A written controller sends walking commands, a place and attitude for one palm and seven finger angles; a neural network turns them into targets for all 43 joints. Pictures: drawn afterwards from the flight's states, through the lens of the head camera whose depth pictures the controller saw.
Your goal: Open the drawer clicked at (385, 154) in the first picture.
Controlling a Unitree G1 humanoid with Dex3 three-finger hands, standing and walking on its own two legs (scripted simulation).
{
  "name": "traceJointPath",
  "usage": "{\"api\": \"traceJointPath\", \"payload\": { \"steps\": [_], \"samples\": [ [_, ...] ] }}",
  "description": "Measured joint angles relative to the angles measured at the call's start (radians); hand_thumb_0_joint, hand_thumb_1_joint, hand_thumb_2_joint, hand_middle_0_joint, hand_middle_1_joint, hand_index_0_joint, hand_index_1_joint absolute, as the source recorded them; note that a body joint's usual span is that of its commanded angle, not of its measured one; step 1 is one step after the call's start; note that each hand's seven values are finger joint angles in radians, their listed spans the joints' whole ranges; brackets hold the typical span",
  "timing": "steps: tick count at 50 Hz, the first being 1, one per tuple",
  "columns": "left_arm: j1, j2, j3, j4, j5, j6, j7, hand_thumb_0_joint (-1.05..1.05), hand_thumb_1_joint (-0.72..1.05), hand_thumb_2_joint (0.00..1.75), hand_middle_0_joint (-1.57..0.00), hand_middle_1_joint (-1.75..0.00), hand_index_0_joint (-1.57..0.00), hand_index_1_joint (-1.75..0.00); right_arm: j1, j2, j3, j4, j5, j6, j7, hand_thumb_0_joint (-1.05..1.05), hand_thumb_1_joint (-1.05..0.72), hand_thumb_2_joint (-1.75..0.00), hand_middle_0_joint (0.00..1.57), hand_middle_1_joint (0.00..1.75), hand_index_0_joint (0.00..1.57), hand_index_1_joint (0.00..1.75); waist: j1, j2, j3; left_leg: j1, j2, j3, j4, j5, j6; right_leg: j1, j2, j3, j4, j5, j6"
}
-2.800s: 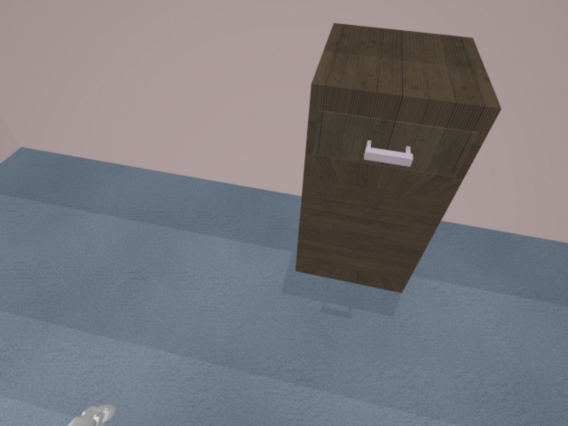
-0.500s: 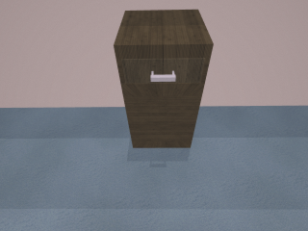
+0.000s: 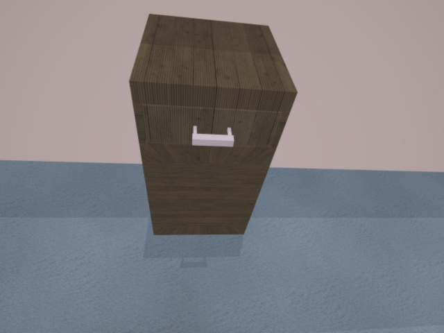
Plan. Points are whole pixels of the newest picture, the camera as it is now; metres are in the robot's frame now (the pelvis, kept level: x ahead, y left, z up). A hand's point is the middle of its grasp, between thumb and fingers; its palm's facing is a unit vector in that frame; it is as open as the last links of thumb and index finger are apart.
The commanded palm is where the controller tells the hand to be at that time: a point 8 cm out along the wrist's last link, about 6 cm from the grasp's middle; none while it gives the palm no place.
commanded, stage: take the last steps up to it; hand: left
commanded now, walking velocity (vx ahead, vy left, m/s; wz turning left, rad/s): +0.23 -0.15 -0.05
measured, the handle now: (212, 135) +0.65 +0.07 -0.06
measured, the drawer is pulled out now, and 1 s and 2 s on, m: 0.00 0.00 0.00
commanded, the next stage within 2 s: come to a stop and stand still in 0.20 s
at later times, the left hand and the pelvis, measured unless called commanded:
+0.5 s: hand (194, 268) +0.29 +0.07 -0.16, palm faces -0.09 -0.98 -0.20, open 7.4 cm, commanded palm none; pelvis +0.17 -0.09 +0.00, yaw -1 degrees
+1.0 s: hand out of the picture +0.14 +0.16 -0.17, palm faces +0.11 -0.97 -0.24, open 7.4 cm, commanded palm none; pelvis +0.10 -0.05 +0.01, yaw +2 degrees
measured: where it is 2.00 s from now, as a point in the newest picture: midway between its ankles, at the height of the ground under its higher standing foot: outside the picture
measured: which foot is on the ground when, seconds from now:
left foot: down 0.00-0.42, up 0.44-0.94, down 0.96-1.00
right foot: up 0.00-0.38, down 0.40-0.94, up 0.96-1.00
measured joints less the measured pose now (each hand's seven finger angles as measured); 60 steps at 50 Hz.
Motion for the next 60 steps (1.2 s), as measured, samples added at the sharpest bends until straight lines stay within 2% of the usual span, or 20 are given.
{"api": "traceJointPath", "payload": {
  "steps": [3,8,13,18,20,21,22,24,28,31,35,40,44,47,48,49,51,55,57,60],
  "samples": [
    [-0.052,0.022,0.016,-0.025,0.007,0.008,-0.008,0.01,0.91,0.9,-0.2,-0.3,-0.2,-0.3,0.057,-0.013,-0.017,0.024,0.009,-0.007,-0.023,-0.01,-0.95,-0.9,0.2,0.3,0.2,0.3,-0.011,0.003,-0.001,0.083,-0.001,0.007,-0.1,0.019,-0.015,-0.137,-0.052,-0.003,0.12,0.112,0.025],
    [-0.124,0.051,0.031,-0.073,0.007,0.012,-0.008,0.01,0.91,0.9,-0.19,-0.3,-0.2,-0.3,0.155,-0.03,-0.016,0.083,0.007,-0.001,-0.021,-0.01,-0.94,-0.9,0.2,0.3,0.2,0.3,-0.018,0.007,0.001,0.185,0.008,0.016,-0.218,0.03,-0.031,-0.285,-0.12,0.015,0.094,0.245,0.061],
    [-0.183,0.055,0.021,-0.08,0.005,0.025,-0.013,0.01,0.91,0.9,-0.19,-0.3,-0.2,-0.3,0.237,-0.019,-0.012,0.121,0.003,0.008,-0.015,0.0,-0.93,-0.9,0.2,0.3,0.2,0.3,-0.048,0.014,0.022,0.258,0.023,0.024,-0.264,0.004,-0.064,-0.304,-0.154,-0.026,-0.111,0.306,0.074],
    [-0.238,0.031,0.003,-0.081,-0.005,0.023,-0.015,0.01,0.91,0.9,-0.19,-0.3,-0.2,-0.3,0.286,-0.007,-0.014,0.146,-0.003,0.025,-0.008,0.0,-0.92,-0.9,0.2,0.3,0.2,0.3,-0.092,0.028,0.056,0.303,0.041,0.03,-0.238,-0.062,-0.115,-0.212,-0.132,-0.085,-0.388,0.26,0.048],
    [-0.248,0.017,-0.007,-0.089,-0.007,0.0,-0.009,0.01,0.91,0.9,-0.19,-0.3,-0.2,-0.3,0.309,-0.004,-0.013,0.156,0.003,0.035,-0.006,0.0,-0.91,-0.9,0.2,0.3,0.2,0.3,-0.1,0.038,0.062,0.297,0.053,0.021,-0.164,-0.117,-0.135,-0.133,-0.114,-0.1,-0.508,0.342,0.038],
    [-0.256,0.005,-0.009,-0.089,-0.005,-0.018,-0.001,0.01,0.91,0.9,-0.19,-0.3,-0.2,-0.3,0.308,-0.005,-0.012,0.165,0.01,0.043,-0.003,0.0,-0.91,-0.9,0.2,0.3,0.2,0.3,-0.095,0.051,0.066,0.265,0.067,0.008,-0.079,-0.146,-0.126,-0.125,-0.106,-0.105,-0.505,0.326,0.026],
    [-0.268,-0.009,-0.013,-0.088,-0.008,-0.032,0.008,0.01,0.91,0.9,-0.19,-0.3,-0.2,-0.3,0.291,-0.011,-0.011,0.169,0.019,0.054,-0.002,0.0,-0.91,-0.9,0.2,0.3,0.2,0.3,-0.095,0.069,0.078,0.22,0.069,-0.036,0.03,-0.191,-0.112,-0.13,-0.097,-0.112,-0.472,0.287,0.009],
    [-0.286,-0.034,-0.025,-0.091,-0.011,-0.04,0.019,0.01,0.91,0.9,-0.19,-0.3,-0.2,-0.3,0.254,-0.019,-0.018,0.156,0.03,0.071,-0.005,0.0,-0.91,-0.9,0.2,0.3,0.2,0.3,-0.103,0.091,0.098,0.132,0.036,-0.114,0.229,-0.255,-0.091,-0.113,-0.098,-0.126,-0.452,0.236,-0.015],
    [-0.307,-0.063,-0.03,-0.105,-0.016,-0.022,0.041,0.01,0.91,0.9,-0.2,-0.3,-0.21,-0.3,0.158,-0.036,-0.035,0.116,0.03,0.103,-0.007,0.0,-0.91,-0.9,0.2,0.3,0.2,0.3,-0.077,0.085,0.097,-0.034,-0.043,-0.144,0.52,-0.236,-0.09,-0.068,-0.115,-0.123,-0.51,0.256,-0.022],
    [-0.31,-0.069,-0.025,-0.12,-0.02,-0.013,0.054,0.0,0.91,0.9,-0.2,-0.3,-0.21,-0.3,0.076,-0.066,-0.052,0.07,0.019,0.131,0.0,0.0,-0.91,-0.9,0.2,0.3,0.19,0.3,-0.056,0.096,0.084,-0.131,-0.075,-0.158,0.597,-0.154,-0.101,-0.054,-0.119,-0.125,-0.558,0.289,-0.025],
    [-0.301,-0.054,-0.016,-0.127,-0.018,0.004,0.06,0.0,0.91,0.9,-0.2,-0.3,-0.21,-0.3,-0.01,-0.106,-0.068,0.01,0.003,0.15,0.012,0.0,-0.91,-0.9,0.2,0.3,0.19,0.3,-0.037,0.114,0.062,-0.194,-0.089,-0.189,0.607,-0.047,-0.111,-0.054,-0.119,-0.134,-0.595,0.325,-0.023],
    [-0.259,-0.008,0.002,-0.13,-0.005,0.023,0.06,0.0,0.91,0.9,-0.2,-0.3,-0.21,-0.3,-0.043,-0.127,-0.069,-0.028,-0.005,0.147,0.025,0.0,-0.92,-0.9,0.19,0.3,0.19,0.29,-0.006,0.093,0.025,-0.14,-0.071,-0.187,0.473,-0.038,-0.104,-0.064,-0.13,-0.139,-0.617,0.359,-0.016],
    [-0.208,0.036,0.012,-0.126,0.011,0.041,0.053,0.01,0.91,0.9,-0.2,-0.3,-0.21,-0.3,-0.006,-0.117,-0.055,-0.035,0.005,0.126,0.033,0.0,-0.92,-0.9,0.19,0.3,0.19,0.29,0.016,0.053,-0.017,-0.001,-0.063,-0.138,0.221,-0.125,-0.074,-0.069,-0.138,-0.135,-0.662,0.404,-0.002],
    [-0.168,0.057,0.016,-0.105,0.008,0.055,0.05,0.01,0.91,0.9,-0.2,-0.3,-0.21,-0.3,0.06,-0.106,-0.036,-0.03,0.009,0.098,0.031,0.0,-0.92,-0.9,0.19,0.3,0.19,0.29,0.014,0.047,-0.057,0.148,-0.066,-0.112,-0.063,-0.121,-0.043,-0.091,-0.121,-0.14,-0.669,0.374,0.025],
    [-0.157,0.061,0.016,-0.096,0.0,0.06,0.049,0.01,0.91,0.9,-0.2,-0.3,-0.21,-0.3,0.084,-0.101,-0.033,-0.023,0.005,0.088,0.027,-0.01,-0.91,-0.9,0.19,0.3,0.19,0.3,0.003,0.053,-0.067,0.166,-0.064,-0.129,-0.134,-0.112,-0.03,-0.12,-0.111,-0.136,-0.621,0.281,0.046],
    [-0.147,0.067,0.018,-0.086,-0.007,0.066,0.05,0.01,0.91,0.9,-0.2,-0.3,-0.2,-0.3,0.103,-0.085,-0.027,-0.009,0.002,0.09,0.019,-0.01,-0.91,-0.9,0.19,0.3,0.19,0.3,-0.008,0.039,-0.066,0.162,-0.072,-0.131,-0.142,-0.08,-0.023,-0.147,-0.104,-0.098,-0.552,0.192,0.057],
    [-0.121,0.066,0.023,-0.071,-0.011,0.077,0.041,0.01,0.91,0.9,-0.19,-0.3,-0.2,-0.3,0.151,-0.062,-0.006,0.017,-0.004,0.101,0.007,0.0,-0.91,-0.9,0.19,0.3,0.19,0.3,-0.02,0.032,-0.07,0.166,-0.071,-0.139,-0.177,-0.02,-0.017,-0.193,-0.072,-0.027,-0.382,0.137,0.063],
    [-0.063,0.052,0.024,-0.051,-0.003,0.054,0.018,0.01,0.91,0.9,-0.19,-0.3,-0.2,-0.3,0.224,-0.025,0.021,0.084,0.003,0.094,-0.003,0.0,-0.91,-0.9,0.2,0.3,0.19,0.3,-0.013,0.034,-0.069,0.191,-0.063,-0.149,-0.289,0.062,-0.014,-0.227,-0.026,0.041,-0.1,0.201,0.073],
    [-0.027,0.048,0.022,-0.029,-0.002,0.043,0.015,0.01,0.91,0.9,-0.19,-0.3,-0.2,-0.3,0.246,-0.008,0.026,0.103,0.009,0.08,-0.009,0.0,-0.91,-0.9,0.2,0.3,0.2,0.3,-0.011,0.019,-0.066,0.198,-0.069,-0.134,-0.318,0.076,-0.012,-0.214,-0.022,0.051,-0.046,0.224,0.077],
    [0.015,0.038,0.017,0.011,-0.001,0.05,0.014,0.01,0.91,0.9,-0.19,-0.3,-0.2,-0.3,0.268,0.014,0.024,0.117,0.009,0.059,-0.024,0.0,-0.91,-0.9,0.2,0.3,0.2,0.3,-0.024,-0.002,-0.061,0.204,-0.076,-0.109,-0.33,0.075,-0.008,-0.171,-0.03,0.044,-0.047,0.212,0.081]
  ]
}}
